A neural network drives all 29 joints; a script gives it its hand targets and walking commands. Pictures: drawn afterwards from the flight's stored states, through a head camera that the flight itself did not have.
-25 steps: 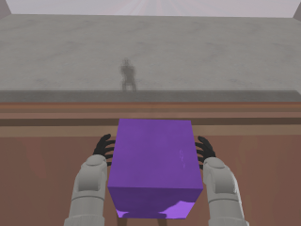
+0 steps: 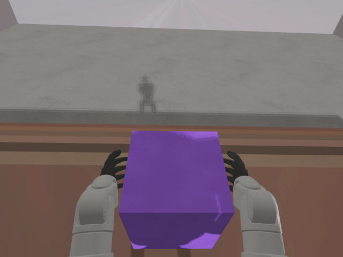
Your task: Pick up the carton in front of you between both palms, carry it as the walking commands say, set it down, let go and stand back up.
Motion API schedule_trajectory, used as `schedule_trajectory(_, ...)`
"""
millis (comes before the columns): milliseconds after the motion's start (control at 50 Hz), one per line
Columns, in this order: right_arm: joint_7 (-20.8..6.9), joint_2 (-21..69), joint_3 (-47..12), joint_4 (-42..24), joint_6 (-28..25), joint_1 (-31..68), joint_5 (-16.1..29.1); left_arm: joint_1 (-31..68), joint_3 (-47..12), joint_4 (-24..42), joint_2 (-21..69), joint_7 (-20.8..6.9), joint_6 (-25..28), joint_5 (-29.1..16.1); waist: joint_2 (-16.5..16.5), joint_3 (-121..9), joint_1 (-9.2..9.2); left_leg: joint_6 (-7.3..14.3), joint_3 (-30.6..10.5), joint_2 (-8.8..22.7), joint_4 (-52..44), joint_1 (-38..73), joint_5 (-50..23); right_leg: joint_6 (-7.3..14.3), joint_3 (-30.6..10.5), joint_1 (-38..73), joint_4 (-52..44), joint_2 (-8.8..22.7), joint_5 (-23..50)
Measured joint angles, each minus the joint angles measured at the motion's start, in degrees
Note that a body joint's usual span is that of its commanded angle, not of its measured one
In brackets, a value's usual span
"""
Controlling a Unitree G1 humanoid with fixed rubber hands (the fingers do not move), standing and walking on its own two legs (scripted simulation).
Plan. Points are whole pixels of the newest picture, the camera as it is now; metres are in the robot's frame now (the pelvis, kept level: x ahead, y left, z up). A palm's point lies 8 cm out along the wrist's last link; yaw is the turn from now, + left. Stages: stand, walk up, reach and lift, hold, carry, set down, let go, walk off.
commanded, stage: carry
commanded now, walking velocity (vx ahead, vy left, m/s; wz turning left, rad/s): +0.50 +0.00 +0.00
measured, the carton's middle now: (173, 192) +0.30 +0.00 +0.01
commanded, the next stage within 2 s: none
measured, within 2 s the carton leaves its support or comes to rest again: neither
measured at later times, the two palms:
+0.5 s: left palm (119, 114) +0.51 +0.18 +0.10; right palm (214, 114) +0.53 -0.12 +0.10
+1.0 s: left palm (134, 63) +0.88 +0.18 +0.10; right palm (202, 67) +0.88 -0.12 +0.10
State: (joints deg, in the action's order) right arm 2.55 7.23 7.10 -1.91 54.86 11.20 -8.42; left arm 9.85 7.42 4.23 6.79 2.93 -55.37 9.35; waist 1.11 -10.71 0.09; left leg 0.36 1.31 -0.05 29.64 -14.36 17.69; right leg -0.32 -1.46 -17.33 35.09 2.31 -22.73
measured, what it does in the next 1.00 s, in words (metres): walks ahead: right foot, then left foot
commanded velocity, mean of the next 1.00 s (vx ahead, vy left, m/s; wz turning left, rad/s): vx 0.50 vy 0.00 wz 0.00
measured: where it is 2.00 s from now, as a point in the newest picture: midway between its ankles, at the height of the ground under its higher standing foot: (165, 168)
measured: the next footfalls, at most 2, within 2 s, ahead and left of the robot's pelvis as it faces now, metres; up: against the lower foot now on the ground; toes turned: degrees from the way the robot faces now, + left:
right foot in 0.18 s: +0.15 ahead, -0.11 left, +0.00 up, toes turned -10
left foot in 0.54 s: +0.44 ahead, +0.13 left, +0.00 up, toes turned +14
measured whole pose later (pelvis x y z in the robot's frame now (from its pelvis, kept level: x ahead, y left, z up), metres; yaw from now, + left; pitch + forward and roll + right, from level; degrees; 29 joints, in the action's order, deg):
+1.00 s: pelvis +0.57 +0.03 -0.01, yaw +2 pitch +4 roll +0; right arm 5.6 5.3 7.8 -14.9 67.8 19.4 -4.3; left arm 18.7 8.4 16.5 5.8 5.6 -68.1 5.8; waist -0.7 -3.7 -2.3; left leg -0.2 11.9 2.5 25.2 0.1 27.8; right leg 5.1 10.1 -33.5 33.4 1.7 -4.3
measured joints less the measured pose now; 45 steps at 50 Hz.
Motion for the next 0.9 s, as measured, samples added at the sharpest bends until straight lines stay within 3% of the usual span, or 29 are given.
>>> schedule_trajectory(60, 1.7, 0.6, -1.9, -3.6, 4.3, -0.9, 0.2, -0.8, -0.2, 3.4, -1.6, 0.6, -4.3, -2.5, -1.8, -0.3, 0.25, 0.3, 0.6, 1.4, -2.5, 1.8, 1.6, 0.4, 4.5, -4.2, 5.2, -0.4, -4.5)
schedule_trajectory(160, 2.6, 0.3, -2.1, -13.5, 10.4, -2.9, 1.4, -0.8, -0.3, 9.8, -0.1, 1.3, -8.8, -4.2, -3.8, 1.5, -0.22, -0.9, -0.3, 3.5, -6.0, 5.9, 2.7, 0.3, 11.0, -5.1, -5.9, -2.3, 4.0)
schedule_trajectory(220, 2.5, 0.1, -0.4, -18.1, 12.1, -4.4, 2.6, -1.3, -2.1, 12.5, 1.1, 1.5, -9.9, -3.5, -4.0, 1.5, -0.77, -1.0, 0.0, 4.3, 5.7, 2.6, 7.8, 2.6, 13.6, -2.9, -8.7, -2.4, 12.2)
schedule_trajectory(280, 2.7, 0.1, 0.1, -18.6, 14.4, -4.9, 3.3, -1.8, -3.4, 13.2, 0.8, 2.1, -12.5, -3.3, -2.1, 1.5, -0.62, 0.5, 2.1, 3.4, 23.8, -6.6, 9.5, 3.5, 14.1, -0.5, -8.4, -1.2, 8.1)
schedule_trajectory(320, 2.7, 0.2, 0.0, -18.1, 15.6, -4.2, 3.5, -2.0, -3.1, 14.2, 0.7, 2.7, -14.1, -3.4, -1.2, 1.9, -0.15, 0.8, 3.7, 3.6, 26.5, -11.5, 7.1, 2.8, 13.8, 2.5, -11.5, -0.8, 7.7)
schedule_trajectory(440, 2.7, 0.5, 0.1, -17.9, 16.3, -1.2, 3.2, 0.2, -1.0, 15.7, 1.0, 3.0, -15.6, -3.8, -0.1, 3.2, 1.66, -0.2, 6.6, 4.5, 10.6, -18.1, -3.2, 0.5, 12.6, 12.1, -19.0, 0.6, 6.2)
schedule_trajectory(520, 2.7, 0.6, 0.2, -18.2, 16.3, -0.6, 2.9, 1.3, -0.3, 15.6, 1.1, 3.0, -15.7, -4.0, 0.2, 3.8, 1.88, 0.5, 10.6, 3.6, 0.4, -16.0, -9.5, -2.1, 12.1, 17.2, -16.3, 2.3, -0.1)
schedule_trajectory(540, 2.7, 0.7, 0.2, -18.1, 16.3, -0.2, 2.8, 1.4, -0.1, 15.8, 1.2, 3.0, -15.7, -4.1, 0.2, 3.9, 1.78, 0.8, 11.9, 3.2, -1.3, -14.3, -9.3, -2.6, 11.7, 17.5, -12.8, 3.0, -2.9)
schedule_trajectory(580, 2.6, 0.8, -0.4, -16.4, 15.3, 0.6, 2.5, 1.7, 0.8, 15.4, 0.7, 2.8, -15.3, -4.2, 1.3, 4.5, 0.79, 3.6, 13.8, 2.5, 2.5, -13.9, -10.5, -2.4, 9.6, 13.2, 1.9, 5.3, -5.9)
schedule_trajectory(620, 2.6, 0.9, -1.0, -14.5, 14.7, 0.7, 2.1, 1.4, 1.4, 14.3, 0.4, 2.7, -15.1, -4.3, 1.1, 5.5, 0.17, 5.1, 14.4, 2.6, 4.3, -12.6, -6.5, -1.2, 5.8, 4.4, 20.2, 4.2, -4.2)
schedule_trajectory(680, 2.6, 0.6, -1.0, -14.9, 14.5, -1.0, 2.5, 0.1, 0.8, 14.2, 1.1, 2.6, -14.7, -3.8, -0.1, 7.1, -0.61, 4.6, 14.5, 2.5, 0.0, -8.2, -5.2, 0.9, 5.5, -7.1, 32.7, 2.8, -0.1)
schedule_trajectory(760, 2.6, 0.4, -0.8, -17.3, 13.2, -2.5, 3.2, -0.6, -1.1, 15.5, 0.9, 2.6, -13.2, -3.6, -0.9, 8.4, -1.79, 4.3, 13.6, 2.1, -5.7, -2.0, -4.3, 1.6, 6.6, -16.4, 28.1, 2.8, 5.1)
schedule_trajectory(900, 2.6, 0.6, 0.2, -18.2, 11.7, 0.7, 3.9, 1.6, -0.3, 17.6, 1.0, 2.6, -11.8, -3.4, -1.0, 7.6, -2.61, 2.1, 12.1, 1.7, -9.7, 8.5, 1.4, 2.5, 8.3, -21.0, 8.0, 2.6, 14.8)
